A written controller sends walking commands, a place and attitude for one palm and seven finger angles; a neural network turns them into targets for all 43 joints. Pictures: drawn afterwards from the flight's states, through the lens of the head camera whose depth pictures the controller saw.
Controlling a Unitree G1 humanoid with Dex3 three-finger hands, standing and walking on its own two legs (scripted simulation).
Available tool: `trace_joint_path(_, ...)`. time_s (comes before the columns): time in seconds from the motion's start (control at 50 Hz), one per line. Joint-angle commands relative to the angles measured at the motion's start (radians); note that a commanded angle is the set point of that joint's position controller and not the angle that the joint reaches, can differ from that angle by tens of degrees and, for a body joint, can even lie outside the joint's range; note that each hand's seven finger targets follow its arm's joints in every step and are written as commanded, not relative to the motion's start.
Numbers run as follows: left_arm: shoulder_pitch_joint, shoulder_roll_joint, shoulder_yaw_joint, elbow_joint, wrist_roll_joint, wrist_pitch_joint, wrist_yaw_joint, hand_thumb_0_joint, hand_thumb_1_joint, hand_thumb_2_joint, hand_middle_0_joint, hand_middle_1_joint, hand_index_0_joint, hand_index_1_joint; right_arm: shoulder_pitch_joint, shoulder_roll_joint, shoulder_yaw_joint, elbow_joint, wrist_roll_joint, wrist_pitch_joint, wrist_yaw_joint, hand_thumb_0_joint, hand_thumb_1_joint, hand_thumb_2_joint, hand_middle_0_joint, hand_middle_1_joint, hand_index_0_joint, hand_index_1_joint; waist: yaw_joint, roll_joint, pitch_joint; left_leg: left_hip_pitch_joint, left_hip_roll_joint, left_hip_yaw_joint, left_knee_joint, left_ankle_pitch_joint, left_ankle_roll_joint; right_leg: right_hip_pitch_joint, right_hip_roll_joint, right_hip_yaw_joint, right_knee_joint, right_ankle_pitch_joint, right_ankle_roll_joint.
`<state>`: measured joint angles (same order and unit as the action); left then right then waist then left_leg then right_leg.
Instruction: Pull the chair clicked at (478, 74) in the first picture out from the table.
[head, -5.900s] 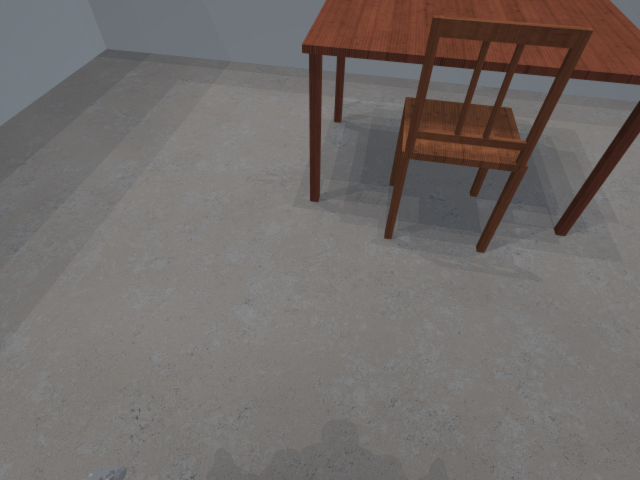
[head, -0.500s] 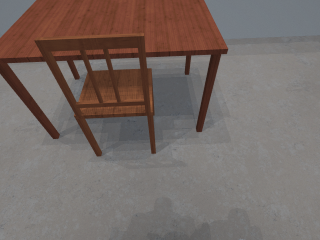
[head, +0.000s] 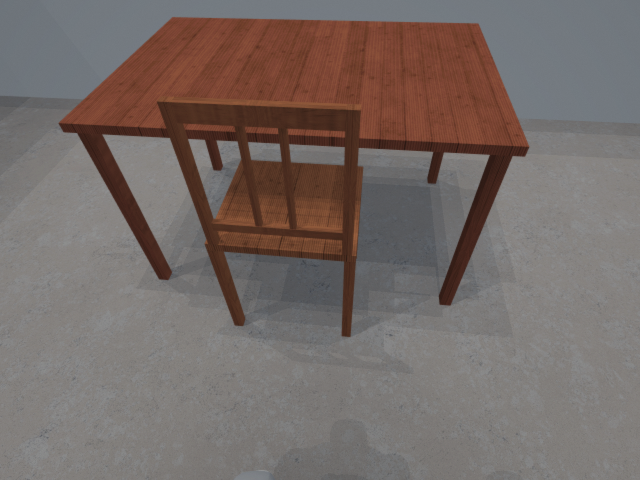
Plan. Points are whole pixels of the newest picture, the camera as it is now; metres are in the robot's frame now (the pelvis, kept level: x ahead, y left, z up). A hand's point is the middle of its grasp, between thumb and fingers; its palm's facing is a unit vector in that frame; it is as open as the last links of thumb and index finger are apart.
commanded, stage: take the last steps up to it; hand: left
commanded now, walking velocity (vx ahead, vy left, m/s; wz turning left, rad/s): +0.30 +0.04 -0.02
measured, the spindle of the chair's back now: (250, 180) +0.74 +0.25 -0.10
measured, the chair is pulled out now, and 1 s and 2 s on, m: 0.00 0.00 0.00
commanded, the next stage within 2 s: come to a stop and stand still in 0.54 s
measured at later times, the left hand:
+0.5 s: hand (200, 389) +0.28 +0.24 -0.17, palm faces -0.04 -0.98 -0.19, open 7.4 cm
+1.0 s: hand (207, 365) +0.33 +0.26 -0.20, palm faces -0.02 -0.98 -0.21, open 7.4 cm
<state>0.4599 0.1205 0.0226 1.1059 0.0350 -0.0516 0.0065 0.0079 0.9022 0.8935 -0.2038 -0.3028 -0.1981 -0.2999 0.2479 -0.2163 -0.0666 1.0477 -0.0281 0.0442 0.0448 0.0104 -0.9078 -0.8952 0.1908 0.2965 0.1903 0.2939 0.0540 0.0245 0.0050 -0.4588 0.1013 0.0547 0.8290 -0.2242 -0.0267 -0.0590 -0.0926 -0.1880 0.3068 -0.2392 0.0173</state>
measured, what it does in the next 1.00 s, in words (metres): walks ahead: left foot, then right foot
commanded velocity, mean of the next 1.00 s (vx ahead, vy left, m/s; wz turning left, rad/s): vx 0.06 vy -0.01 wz -0.03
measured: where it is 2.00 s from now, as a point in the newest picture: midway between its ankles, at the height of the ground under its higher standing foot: outside the picture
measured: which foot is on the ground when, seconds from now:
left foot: up 0.00-0.10, down 0.12-0.60, up 0.62-0.94, down 0.96-1.00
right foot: down 0.00-0.10, up 0.12-0.58, down 0.60-0.96, up 0.98-1.00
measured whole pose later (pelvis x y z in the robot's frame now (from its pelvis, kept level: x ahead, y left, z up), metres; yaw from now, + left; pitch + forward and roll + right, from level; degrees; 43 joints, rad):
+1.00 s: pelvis +0.27 +0.07 -0.02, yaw -5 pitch -2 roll -1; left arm 0.19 0.19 0.05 1.03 0.01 0.04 0.03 0.00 0.91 0.89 -0.20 -0.30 -0.20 -0.30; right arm 0.17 -0.17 -0.04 1.02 -0.01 0.02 -0.03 0.01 -0.93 -0.89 0.19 0.30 0.19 0.29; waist 0.02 -0.02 0.10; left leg -0.31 0.03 0.06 0.60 -0.24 0.01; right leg -0.31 -0.03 -0.07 0.65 -0.35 -0.01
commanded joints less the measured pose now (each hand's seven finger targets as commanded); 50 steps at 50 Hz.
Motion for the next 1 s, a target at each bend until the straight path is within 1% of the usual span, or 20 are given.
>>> trace_joint_path(0.0,0.006,0.203,0.051,-0.021,0.0,-0.011,0.014,0.0,0.9,0.9,-0.2,-0.3,-0.2,-0.3,-0.107,-0.005,0.01,-0.107,0.009,-0.059,0.002,0.0,-0.9,-0.9,0.2,0.3,0.2,0.3,-0.011,-0.218,0.12,0.07,-0.023,0.046,-0.18,-0.077,0.033,-0.133,-0.24,0.183,-0.135,-0.14,-0.132)
trace_joint_path(0.06,-0.012,0.161,0.048,-0.012,-0.009,0.004,0.009,0.0,0.9,0.9,-0.2,-0.3,-0.2,-0.3,0.111,-0.061,0.0,-0.033,0.006,-0.085,-0.022,0.0,-0.9,-0.9,0.2,0.3,0.2,0.3,-0.105,-0.04,0.033,0.445,-0.046,0.076,-0.395,-0.067,0.033,-0.272,-0.131,0.078,0.148,-0.121,-0.079)
trace_joint_path(0.08,0.001,0.101,0.036,-0.032,-0.015,0.011,0.002,0.0,0.9,0.9,-0.2,-0.3,-0.2,-0.3,0.233,-0.174,-0.028,-0.008,-0.005,-0.091,-0.036,0.0,-0.9,-0.9,0.2,0.3,0.2,0.3,-0.148,0.235,-0.011,0.57,0.16,-0.225,-0.496,-0.238,0.081,-0.452,-0.019,0.004,0.454,-0.259,-0.037)
trace_joint_path(0.1,-0.04,0.067,0.028,-0.078,-0.013,0.011,0.0,0.0,0.9,0.9,-0.2,-0.3,-0.2,-0.3,0.324,-0.233,-0.037,0.007,-0.002,-0.085,-0.05,0.0,-0.9,-0.9,0.2,0.3,0.2,0.3,-0.167,0.314,-0.006,0.57,0.309,-0.461,-0.64,-0.295,0.156,-0.597,0.047,0.04,0.698,-0.372,-0.027)
trace_joint_path(0.14,-0.136,0.085,0.035,-0.092,-0.012,0.01,-0.001,0.0,0.9,0.9,-0.2,-0.3,-0.2,-0.3,0.208,-0.16,-0.021,-0.006,0.004,-0.082,-0.066,0.0,-0.9,-0.9,0.2,0.3,0.2,0.3,-0.14,0.198,0.049,0.443,0.299,-0.406,-0.674,-0.336,0.196,-0.662,-0.022,0.151,0.905,-0.228,-0.049)
trace_joint_path(0.18,-0.12,0.089,0.044,-0.061,-0.007,0.012,-0.017,0.0,0.9,0.9,-0.2,-0.3,-0.2,-0.3,0.1,-0.044,0.008,-0.029,0.007,-0.101,-0.068,0.0,-0.9,-0.9,0.2,0.3,0.2,0.3,-0.074,0.082,0.111,0.306,0.213,-0.225,-0.679,-0.131,0.169,-0.577,-0.059,0.159,0.882,-0.077,-0.04)
trace_joint_path(0.24,-0.079,0.063,0.041,-0.05,-0.005,0.026,-0.017,0.0,0.9,0.9,-0.2,-0.3,-0.2,-0.3,0.103,-0.024,0.015,-0.029,0.01,-0.129,-0.074,0.0,-0.9,-0.9,0.2,0.3,0.2,0.3,-0.043,0.072,0.074,0.354,0.17,-0.092,-0.65,0.252,0.188,-0.55,-0.045,0.146,0.826,-0.018,-0.012)
trace_joint_path(0.3,-0.14,0.075,0.04,-0.076,-0.009,0.032,-0.018,0.0,0.9,0.9,-0.2,-0.3,-0.2,-0.3,0.129,-0.041,0.016,-0.01,0.012,-0.135,-0.076,0.0,-0.9,-0.9,0.2,0.3,0.2,0.3,-0.038,0.052,0.069,0.427,0.178,-0.059,-0.635,0.446,0.211,-0.581,-0.041,0.146,0.741,-0.005,-0.002)
trace_joint_path(0.48,-0.339,0.092,0.036,-0.167,-0.016,0.029,-0.019,0.0,0.9,0.9,-0.2,-0.3,-0.2,-0.3,0.178,-0.065,0.01,0.044,-0.001,-0.111,-0.074,0.0,-0.9,-0.9,0.2,0.3,0.2,0.3,-0.074,0.042,0.14,0.412,0.183,-0.012,-0.531,0.546,0.189,-0.411,0.024,0.082,0.373,-0.002,-0.059)
trace_joint_path(0.54,-0.083,0.145,0.051,-0.091,-0.01,0.006,-0.01,0.0,0.9,0.9,-0.2,-0.3,-0.2,-0.3,0.146,-0.078,0.013,0.047,0.013,-0.11,-0.071,0.0,-0.9,-0.9,0.2,0.3,0.2,0.3,0.047,-0.007,0.0,0.333,0.099,0.063,-0.197,0.631,0.121,-0.038,0.071,0.062,0.22,0.151,-0.089)
trace_joint_path(0.56,0.031,0.224,0.072,-0.059,-0.005,-0.009,0.0,0.0,0.9,0.9,-0.2,-0.3,-0.2,-0.3,0.18,-0.04,0.015,0.037,0.025,-0.113,-0.065,0.0,-0.9,-0.9,0.2,0.3,0.2,0.3,0.069,-0.164,-0.123,0.141,-0.002,0.111,0.074,0.343,0.075,0.192,-0.124,0.326,0.201,0.37,-0.172)
trace_joint_path(0.58,0.078,0.302,0.081,-0.053,-0.02,-0.009,0.005,0.0,0.9,0.9,-0.2,-0.3,-0.2,-0.3,0.214,-0.008,0.018,0.014,0.03,-0.112,-0.067,0.0,-0.9,-0.9,0.2,0.3,0.2,0.3,0.045,-0.27,-0.172,-0.01,-0.118,0.088,0.385,-0.352,0.044,0.258,-0.358,0.622,0.075,0.66,-0.309)
trace_joint_path(0.6,0.015,0.295,0.079,-0.069,-0.029,-0.007,0.008,0.0,0.9,0.9,-0.2,-0.3,-0.2,-0.3,0.168,-0.018,0.018,0.012,0.029,-0.103,-0.071,0.0,-0.9,-0.9,0.2,0.3,0.2,0.3,0.044,-0.218,-0.183,-0.015,-0.081,-0.047,0.472,-0.371,0.054,0.165,-0.346,0.625,0.031,0.549,-0.331)
trace_joint_path(0.64,-0.163,0.204,0.056,-0.11,-0.028,-0.001,0.021,0.0,0.9,0.9,-0.2,-0.3,-0.2,-0.3,0.093,-0.004,0.019,0.002,0.017,-0.087,-0.066,0.0,-0.9,-0.9,0.2,0.3,0.2,0.3,-0.015,-0.065,-0.018,-0.046,-0.017,-0.07,0.459,-0.241,0.04,-0.059,-0.271,0.453,-0.001,0.473,-0.286)
trace_joint_path(0.7,-0.29,0.15,0.03,-0.126,-0.016,0.004,0.036,0.0,0.9,0.9,-0.2,-0.3,-0.2,-0.3,0.185,0.059,0.042,0.041,0.019,-0.045,-0.074,0.0,-0.9,-0.9,0.2,0.3,0.2,0.3,-0.108,-0.059,-0.032,0.144,-0.007,-0.055,0.171,-0.218,0.0,-0.25,-0.194,0.219,0.017,0.673,-0.213)
trace_joint_path(0.82,-0.227,0.197,0.049,-0.109,-0.013,0.046,0.038,0.0,0.9,0.9,-0.2,-0.3,-0.2,-0.3,0.086,0.03,0.021,-0.003,0.023,-0.017,-0.075,0.0,-0.9,-0.9,0.2,0.3,0.2,0.3,-0.052,-0.177,-0.035,0.144,-0.068,-0.006,-0.094,-0.141,-0.017,-0.151,-0.165,0.247,0.085,0.633,-0.206)
trace_joint_path(0.9,-0.248,0.202,0.058,-0.121,-0.019,0.067,0.038,0.0,0.9,0.9,-0.2,-0.3,-0.2,-0.3,0.084,-0.003,0.009,-0.013,0.019,-0.02,-0.073,0.0,-0.9,-0.9,0.2,0.3,0.2,0.3,-0.081,-0.157,-0.022,0.288,-0.046,-0.019,-0.34,0.098,-0.003,-0.222,-0.132,0.234,0.18,0.434,-0.136)
trace_joint_path(0.94,-0.2,0.132,0.043,-0.139,-0.028,0.08,0.037,0.0,0.9,0.9,-0.2,-0.3,-0.2,-0.3,0.061,-0.106,0.0,-0.048,0.008,-0.034,-0.075,0.0,-0.9,-0.9,0.2,0.3,0.2,0.3,-0.06,0.174,-0.028,0.281,0.22,-0.269,-0.477,0.551,0.127,-0.282,0.046,0.116,0.37,-0.064,-0.02)
trace_joint_path(0.96,-0.209,0.137,0.041,-0.136,-0.027,0.089,0.043,0.0,0.9,0.9,-0.2,-0.3,-0.2,-0.3,0.034,-0.12,-0.002,-0.056,0.005,-0.035,-0.082,0.0,-0.9,-0.9,0.2,0.3,0.2,0.3,-0.07,0.248,-0.026,0.223,0.28,-0.346,-0.556,0.563,0.195,-0.283,0.103,0.145,0.573,-0.356,-0.005)
trace_joint_path(0.98,-0.204,0.147,0.042,-0.132,-0.025,0.097,0.044,0.0,0.9,0.9,-0.2,-0.3,-0.2,-0.3,0.005,-0.127,0.001,-0.069,0.005,-0.039,-0.094,0.0,-0.9,-0.9,0.2,0.3,0.2,0.3,-0.06,0.218,-0.02,0.166,0.29,-0.351,-0.552,0.536,0.234,-0.277,0.093,0.225,0.683,-0.378,-0.01)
